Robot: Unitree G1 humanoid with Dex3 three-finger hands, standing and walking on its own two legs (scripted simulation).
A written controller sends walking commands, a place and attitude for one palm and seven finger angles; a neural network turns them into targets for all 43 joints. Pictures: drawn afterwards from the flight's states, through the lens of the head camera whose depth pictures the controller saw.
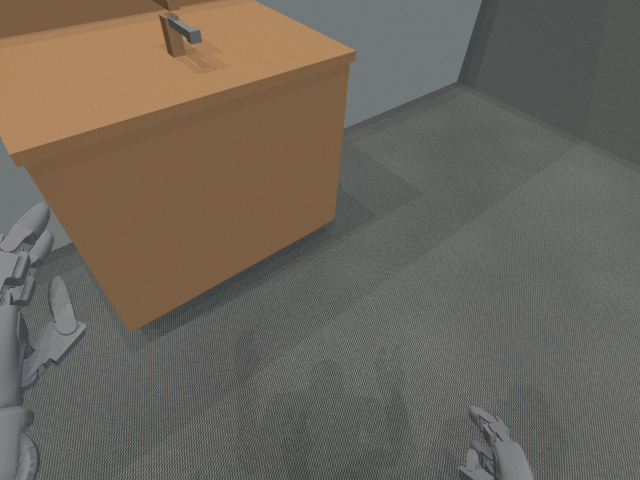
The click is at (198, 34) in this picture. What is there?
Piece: tap's lever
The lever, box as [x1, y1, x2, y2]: [185, 27, 201, 43]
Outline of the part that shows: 185,29 187,41 190,43 196,43 201,41 200,32 197,28 193,27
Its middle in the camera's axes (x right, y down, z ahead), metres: -0.31 -0.49 +0.94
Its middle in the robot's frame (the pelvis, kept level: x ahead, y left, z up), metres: +1.03 +0.37 +0.11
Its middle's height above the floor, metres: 0.89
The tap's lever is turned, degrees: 0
